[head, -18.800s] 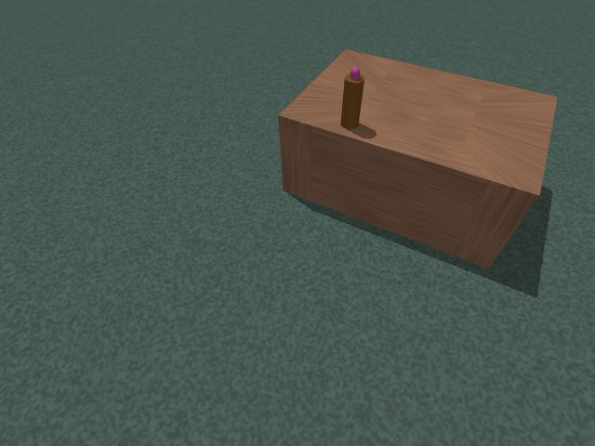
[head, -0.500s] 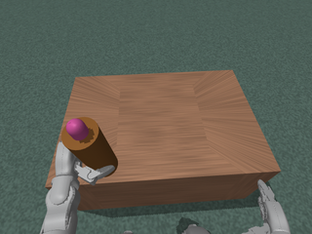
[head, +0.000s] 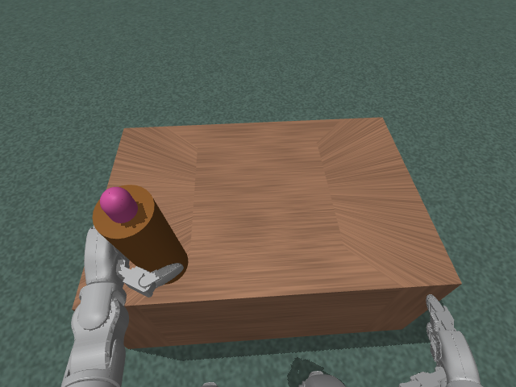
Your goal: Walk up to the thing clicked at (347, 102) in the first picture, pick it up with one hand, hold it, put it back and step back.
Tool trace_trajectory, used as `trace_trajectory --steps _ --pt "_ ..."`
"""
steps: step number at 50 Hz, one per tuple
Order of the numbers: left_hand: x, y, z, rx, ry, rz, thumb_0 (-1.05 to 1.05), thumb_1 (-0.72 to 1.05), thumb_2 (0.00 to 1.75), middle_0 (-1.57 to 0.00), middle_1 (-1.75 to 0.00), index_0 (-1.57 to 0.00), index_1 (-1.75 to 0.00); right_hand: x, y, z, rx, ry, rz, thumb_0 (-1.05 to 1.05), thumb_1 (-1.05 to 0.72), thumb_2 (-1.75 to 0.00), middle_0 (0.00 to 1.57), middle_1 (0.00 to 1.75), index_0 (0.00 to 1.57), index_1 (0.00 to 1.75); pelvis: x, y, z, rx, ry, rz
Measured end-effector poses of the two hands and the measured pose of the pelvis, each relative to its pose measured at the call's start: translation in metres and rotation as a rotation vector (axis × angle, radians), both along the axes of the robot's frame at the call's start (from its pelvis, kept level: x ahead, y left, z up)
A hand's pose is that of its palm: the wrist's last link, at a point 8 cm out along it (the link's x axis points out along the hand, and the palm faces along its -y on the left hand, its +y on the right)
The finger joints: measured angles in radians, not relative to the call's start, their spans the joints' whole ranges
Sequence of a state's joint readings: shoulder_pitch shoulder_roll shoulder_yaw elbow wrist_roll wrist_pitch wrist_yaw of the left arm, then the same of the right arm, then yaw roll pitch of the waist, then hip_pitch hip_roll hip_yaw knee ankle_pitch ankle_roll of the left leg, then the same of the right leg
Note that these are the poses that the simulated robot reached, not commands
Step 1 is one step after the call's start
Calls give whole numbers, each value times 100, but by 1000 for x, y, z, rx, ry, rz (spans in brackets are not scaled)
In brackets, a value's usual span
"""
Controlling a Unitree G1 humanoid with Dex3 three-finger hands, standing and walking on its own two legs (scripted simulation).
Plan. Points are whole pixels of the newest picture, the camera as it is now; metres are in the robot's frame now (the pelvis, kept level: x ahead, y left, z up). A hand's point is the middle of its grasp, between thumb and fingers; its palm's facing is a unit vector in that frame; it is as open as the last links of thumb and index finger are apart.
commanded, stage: crouch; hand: left
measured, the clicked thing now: (145, 236) +0.31 +0.16 +0.10
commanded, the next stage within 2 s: lower in 1.08 s
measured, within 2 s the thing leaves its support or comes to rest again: neither
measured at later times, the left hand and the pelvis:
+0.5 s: hand (165, 258) +0.36 +0.17 -0.05, palm faces +0.07 -1.00 +0.01, open 10.2 cm; pelvis -0.02 +0.00 -0.03, yaw +0 degrees
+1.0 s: hand (173, 258) +0.39 +0.17 -0.11, palm faces +0.07 -1.00 +0.00, open 10.2 cm; pelvis -0.03 +0.00 -0.09, yaw +0 degrees
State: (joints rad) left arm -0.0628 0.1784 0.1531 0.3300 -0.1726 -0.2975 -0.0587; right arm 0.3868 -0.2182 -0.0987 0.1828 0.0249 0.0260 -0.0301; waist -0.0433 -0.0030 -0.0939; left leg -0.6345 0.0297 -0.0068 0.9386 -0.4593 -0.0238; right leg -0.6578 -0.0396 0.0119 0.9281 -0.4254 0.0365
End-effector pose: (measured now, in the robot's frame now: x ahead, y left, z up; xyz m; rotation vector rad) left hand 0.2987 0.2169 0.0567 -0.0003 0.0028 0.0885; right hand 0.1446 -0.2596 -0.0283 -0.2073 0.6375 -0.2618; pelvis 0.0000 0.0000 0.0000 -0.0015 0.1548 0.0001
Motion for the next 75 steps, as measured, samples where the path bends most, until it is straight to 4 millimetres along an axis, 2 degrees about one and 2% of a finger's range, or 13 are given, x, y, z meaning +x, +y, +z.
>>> trace_trajectory --steps 8,13,20,25,35,44,53,64,75 --pt "1 -2 -12 -12 30 -35 -7 -58 102 -76 -113 -85 -117 -7 2 -3 -3 27 8 -1 54 -6 5 6 6 5 -3 0 0 -2 8 3" --pt "9 -2 -36 -30 68 -15 -7 -58 102 -76 -112 -85 -117 -8 2 -6 -19 26 18 -1 54 -6 6 6 6 5 -8 0 -6 -2 35 2" --pt "22 1 -83 -36 104 -14 -7 -57 103 -76 -113 -85 -117 -14 -3 -5 -83 28 44 -1 54 -5 6 6 6 5 -16 0 -21 -4 94 2" --pt "32 5 -104 -19 86 -17 -7 -58 103 -76 -113 -85 -117 -15 -7 -2 -144 21 67 -1 54 -6 6 6 6 5 -18 1 -34 -13 139 6" --pt "56 4 -127 -20 37 -19 -7 -58 103 -77 -112 -86 -116 -13 -3 -12 -174 -2 90 -1 53 -6 6 6 6 5 -19 3 -60 -31 211 12" --pt "58 5 -156 -6 58 -25 -7 -58 103 -77 -111 -86 -116 -18 -4 -19 -196 -14 84 -1 54 -5 6 6 6 5 -24 5 -78 -36 246 10" --pt "67 5 -171 -3 41 -26 -7 -58 103 -77 -111 -86 -116 -20 -6 -10 -247 -52 99 -1 53 -5 6 6 6 5 -30 2 -90 -41 271 13" --pt "73 3 -188 -4 60 -25 -7 -58 103 -77 -112 -86 -116 -26 -8 -11 -268 -65 85 -1 54 -5 6 6 6 5 -32 2 -101 -44 294 10" --pt "76 4 -234 -15 90 -20 -7 -58 103 -76 -112 -85 -116 -19 -1 -3 -345 -93 139 -1 54 -6 6 6 6 5 -34 3 -119 -48 340 6"
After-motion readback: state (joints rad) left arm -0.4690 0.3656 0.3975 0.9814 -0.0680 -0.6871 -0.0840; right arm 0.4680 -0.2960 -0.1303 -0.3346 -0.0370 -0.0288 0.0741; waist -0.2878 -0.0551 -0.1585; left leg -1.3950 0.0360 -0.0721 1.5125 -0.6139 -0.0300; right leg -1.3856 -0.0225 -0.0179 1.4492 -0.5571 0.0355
